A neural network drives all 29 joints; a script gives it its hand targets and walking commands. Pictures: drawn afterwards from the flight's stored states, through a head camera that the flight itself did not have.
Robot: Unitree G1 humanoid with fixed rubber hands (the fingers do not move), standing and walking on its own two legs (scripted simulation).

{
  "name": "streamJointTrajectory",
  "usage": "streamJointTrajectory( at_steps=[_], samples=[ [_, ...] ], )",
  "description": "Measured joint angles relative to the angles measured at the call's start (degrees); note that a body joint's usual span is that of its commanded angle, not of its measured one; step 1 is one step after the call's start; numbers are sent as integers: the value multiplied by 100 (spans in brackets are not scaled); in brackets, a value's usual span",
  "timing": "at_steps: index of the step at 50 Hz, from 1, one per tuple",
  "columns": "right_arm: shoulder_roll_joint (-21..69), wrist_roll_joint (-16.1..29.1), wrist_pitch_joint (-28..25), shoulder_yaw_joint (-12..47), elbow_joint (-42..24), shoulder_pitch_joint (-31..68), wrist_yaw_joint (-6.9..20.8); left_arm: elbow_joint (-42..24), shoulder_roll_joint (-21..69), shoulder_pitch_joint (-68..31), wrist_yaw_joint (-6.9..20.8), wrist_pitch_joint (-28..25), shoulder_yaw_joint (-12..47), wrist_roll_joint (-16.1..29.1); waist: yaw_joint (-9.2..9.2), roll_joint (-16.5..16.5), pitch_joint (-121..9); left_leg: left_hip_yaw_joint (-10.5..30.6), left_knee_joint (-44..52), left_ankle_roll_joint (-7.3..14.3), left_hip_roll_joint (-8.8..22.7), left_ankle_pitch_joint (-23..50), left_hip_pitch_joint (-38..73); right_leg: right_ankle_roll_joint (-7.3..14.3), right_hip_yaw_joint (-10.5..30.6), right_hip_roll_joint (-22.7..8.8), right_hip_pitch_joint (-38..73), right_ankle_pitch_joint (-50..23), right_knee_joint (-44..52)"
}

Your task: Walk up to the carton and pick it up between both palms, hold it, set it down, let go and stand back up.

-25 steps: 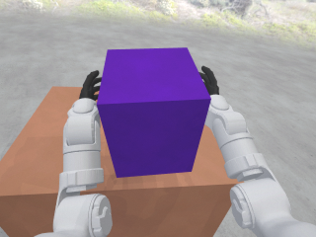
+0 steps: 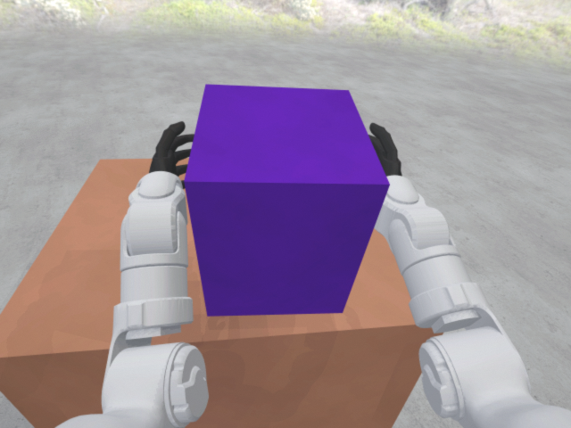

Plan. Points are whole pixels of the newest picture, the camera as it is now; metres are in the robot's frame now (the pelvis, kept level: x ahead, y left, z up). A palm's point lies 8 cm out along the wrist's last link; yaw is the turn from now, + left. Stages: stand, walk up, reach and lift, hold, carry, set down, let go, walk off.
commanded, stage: hold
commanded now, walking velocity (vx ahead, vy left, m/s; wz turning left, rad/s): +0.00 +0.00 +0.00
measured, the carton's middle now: (277, 204) +0.37 +0.01 +0.19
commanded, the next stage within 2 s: none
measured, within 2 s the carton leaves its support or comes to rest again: neither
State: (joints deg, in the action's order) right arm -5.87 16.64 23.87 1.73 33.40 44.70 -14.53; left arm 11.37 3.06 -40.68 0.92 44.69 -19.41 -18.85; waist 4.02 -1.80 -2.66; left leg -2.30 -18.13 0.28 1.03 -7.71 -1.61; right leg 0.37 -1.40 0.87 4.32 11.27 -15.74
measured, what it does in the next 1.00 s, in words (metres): stands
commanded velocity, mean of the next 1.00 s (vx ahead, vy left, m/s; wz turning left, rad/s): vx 0.00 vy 0.00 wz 0.00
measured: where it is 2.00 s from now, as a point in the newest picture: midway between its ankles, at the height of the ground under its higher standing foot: outside the picture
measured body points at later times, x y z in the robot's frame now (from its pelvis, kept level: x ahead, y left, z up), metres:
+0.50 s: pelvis +0.01 +0.00 +0.00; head -0.07 +0.02 +0.44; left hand +0.37 +0.15 +0.23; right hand +0.38 -0.15 +0.23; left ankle +0.04 +0.12 -0.75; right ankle -0.02 -0.11 -0.75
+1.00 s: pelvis +0.00 -0.01 +0.00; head -0.08 +0.03 +0.44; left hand +0.37 +0.16 +0.22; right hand +0.38 -0.13 +0.25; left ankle +0.04 +0.12 -0.75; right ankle -0.02 -0.11 -0.75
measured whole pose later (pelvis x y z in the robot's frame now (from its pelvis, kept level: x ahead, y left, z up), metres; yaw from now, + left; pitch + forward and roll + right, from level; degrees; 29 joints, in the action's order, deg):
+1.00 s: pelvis +0.00 -0.01 +0.00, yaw +2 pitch -9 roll -1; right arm -4.0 16.7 25.2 -0.1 35.1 47.0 -14.4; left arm 9.7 1.5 -38.7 1.7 45.7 -18.8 -18.4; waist 5.4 -4.7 -2.9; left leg -0.4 -18.9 -0.5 1.2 -8.0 -1.8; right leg 0.9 -3.2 1.3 5.6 11.3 -14.7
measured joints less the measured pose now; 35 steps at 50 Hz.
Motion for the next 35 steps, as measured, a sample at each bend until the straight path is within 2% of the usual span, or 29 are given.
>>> streamJointTrajectory(
  at_steps=[6,12,17,23,29,35],
  samples=[
    [65,-4,55,-35,187,169,5,39,-99,52,32,24,10,41,-26,-193,-43,45,10,-43,20,6,-11,36,-41,26,10,5,24],
    [138,30,53,-94,186,248,7,-142,-181,203,26,25,101,108,67,-296,-46,126,-49,-74,26,-25,-52,51,-119,41,54,-3,88],
    [159,24,27,-169,183,206,37,-146,-170,194,10,39,135,85,164,-261,-25,165,-85,-59,0,-47,-81,37,-159,21,64,7,101],
    [69,104,-32,-45,-43,-30,33,-299,-76,240,-19,75,186,39,216,-71,47,115,-99,-22,-19,-74,-61,-5,-111,-5,82,-1,119],
    [-50,149,-41,117,-259,-232,-18,-360,62,242,-33,69,131,9,144,79,75,30,-83,12,-23,-93,1,-30,-27,-20,90,14,83],
    [-71,158,15,180,-226,-172,-61,-304,53,215,-14,71,74,19,6,33,10,-10,-47,-1,-2,-86,50,-12,15,-3,88,34,44]
  ],
)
